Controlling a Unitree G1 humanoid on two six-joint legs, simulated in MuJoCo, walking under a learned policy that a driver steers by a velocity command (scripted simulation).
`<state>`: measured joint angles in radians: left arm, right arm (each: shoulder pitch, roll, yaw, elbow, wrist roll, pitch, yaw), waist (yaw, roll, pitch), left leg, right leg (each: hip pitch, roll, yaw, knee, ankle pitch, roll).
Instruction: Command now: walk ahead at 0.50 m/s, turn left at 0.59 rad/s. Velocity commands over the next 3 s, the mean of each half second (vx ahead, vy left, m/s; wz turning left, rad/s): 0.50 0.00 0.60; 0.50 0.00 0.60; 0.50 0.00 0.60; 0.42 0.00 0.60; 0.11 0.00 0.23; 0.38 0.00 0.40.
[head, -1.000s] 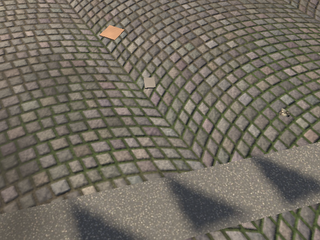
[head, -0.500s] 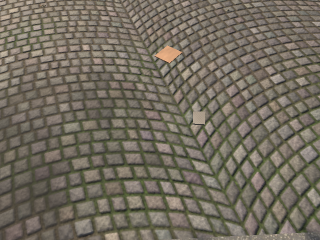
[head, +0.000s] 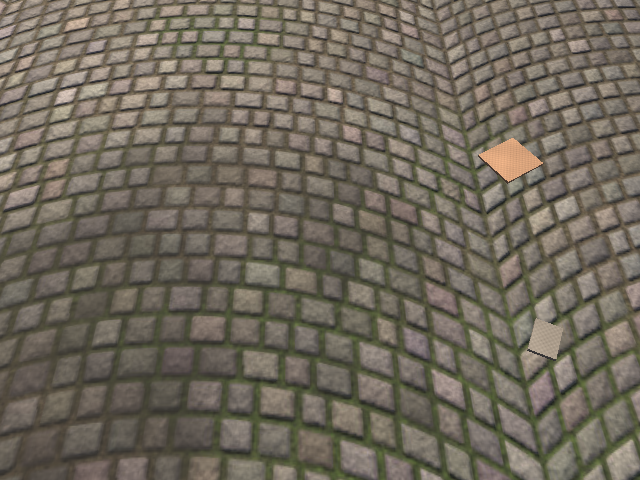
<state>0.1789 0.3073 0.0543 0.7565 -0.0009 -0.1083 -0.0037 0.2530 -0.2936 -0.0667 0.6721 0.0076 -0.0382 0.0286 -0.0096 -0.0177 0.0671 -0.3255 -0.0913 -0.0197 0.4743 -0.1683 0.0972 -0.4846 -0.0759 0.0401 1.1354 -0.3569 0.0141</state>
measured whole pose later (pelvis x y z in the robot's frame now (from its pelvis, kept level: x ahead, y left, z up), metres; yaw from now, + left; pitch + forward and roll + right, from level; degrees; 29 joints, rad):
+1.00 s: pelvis +0.51 +0.12 +0.00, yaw +36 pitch +1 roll +0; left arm 0.18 0.32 0.04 0.75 0.00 -0.11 -0.01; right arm 0.26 -0.30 -0.07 0.64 0.01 -0.04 0.03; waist -0.01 -0.02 0.07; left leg -0.31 -0.10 -0.02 0.46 -0.17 0.10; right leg -0.48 -0.08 0.04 1.14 -0.35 0.01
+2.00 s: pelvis +0.85 +0.50 +0.00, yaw +72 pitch +2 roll -1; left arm 0.13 0.33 0.05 0.73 0.00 -0.06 0.01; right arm 0.19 -0.31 -0.07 0.61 0.00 -0.02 0.02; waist 0.00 -0.02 0.10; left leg -0.37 -0.09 -0.02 0.47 -0.13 0.10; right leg -0.52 -0.07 0.05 1.18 -0.42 0.06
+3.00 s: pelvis +0.96 +0.78 -0.01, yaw +92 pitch +3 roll -1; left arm -0.07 0.27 0.03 0.59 -0.02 -0.11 -0.03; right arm 0.54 -0.24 -0.07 0.86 0.03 -0.03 -0.04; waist -0.11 -0.02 0.03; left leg 0.13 -0.03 -0.26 0.31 -0.46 0.05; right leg -0.54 0.04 0.01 0.53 -0.04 0.00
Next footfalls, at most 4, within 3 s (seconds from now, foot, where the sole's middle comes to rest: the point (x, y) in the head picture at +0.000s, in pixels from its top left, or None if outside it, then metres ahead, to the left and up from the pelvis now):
0.32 right None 0.37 -0.13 -0.77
0.84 left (216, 430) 0.54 0.22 -0.77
1.32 right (226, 287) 0.89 0.23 -0.77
1.82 left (57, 309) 0.83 0.62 -0.77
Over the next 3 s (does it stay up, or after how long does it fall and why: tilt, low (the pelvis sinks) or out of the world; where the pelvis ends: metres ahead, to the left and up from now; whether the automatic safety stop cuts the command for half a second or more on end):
stays up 0.96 0.78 -0.01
